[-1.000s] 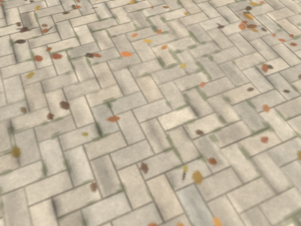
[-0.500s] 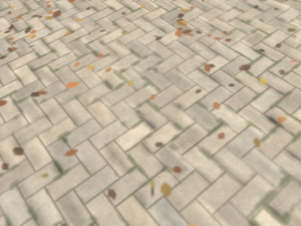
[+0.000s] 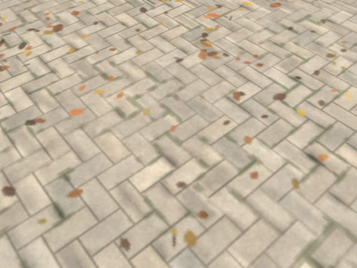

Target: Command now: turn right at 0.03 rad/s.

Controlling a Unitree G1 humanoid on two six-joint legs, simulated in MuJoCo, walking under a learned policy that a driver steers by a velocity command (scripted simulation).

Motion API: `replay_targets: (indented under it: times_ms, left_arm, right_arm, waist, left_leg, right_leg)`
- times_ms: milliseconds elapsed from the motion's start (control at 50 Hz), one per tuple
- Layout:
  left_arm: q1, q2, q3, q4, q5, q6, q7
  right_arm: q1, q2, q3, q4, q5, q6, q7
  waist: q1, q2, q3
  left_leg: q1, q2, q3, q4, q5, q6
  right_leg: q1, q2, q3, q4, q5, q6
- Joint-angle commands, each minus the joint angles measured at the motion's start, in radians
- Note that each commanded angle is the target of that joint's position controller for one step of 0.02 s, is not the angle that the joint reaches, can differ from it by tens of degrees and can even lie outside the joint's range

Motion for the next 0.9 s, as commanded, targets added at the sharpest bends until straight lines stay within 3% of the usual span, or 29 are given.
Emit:
replay_targets:
  times_ms: [20, 520, 900]
  left_arm:
    - [-0.017, 0.104, 0.026, -0.05, -0.001, -0.015, 0.008]
    - [-0.014, 0.092, 0.023, 0.173, -0.01, -0.013, 0.027]
    - [-0.003, 0.084, 0.004, 0.312, -0.014, -0.016, 0.031]
  right_arm:
    - [-0.014, -0.117, -0.026, -0.047, 0.001, -0.012, -0.002]
    - [0.052, -0.121, -0.012, 0.124, 0.007, -0.016, -0.012]
    - [0.114, -0.11, -0.003, 0.188, 0.008, -0.011, -0.017]
  waist:
    - [-0.009, -0.018, -0.049]
    - [-0.011, -0.003, -0.013]
    - [-0.011, 0.0, 0.003]
  left_leg:
    - [-0.017, 0.068, -0.068, -0.096, 0.116, 0.029]
    - [-0.01, 0.05, -0.066, -0.154, 0.124, 0.036]
    - [0.008, 0.044, -0.069, -0.17, 0.149, 0.045]
  right_leg:
    - [0.039, -0.067, 0.064, -0.064, 0.207, -0.021]
    - [0.085, -0.06, 0.033, -0.102, 0.222, 0.0]
    - [0.062, -0.06, 0.009, -0.123, 0.196, 0.01]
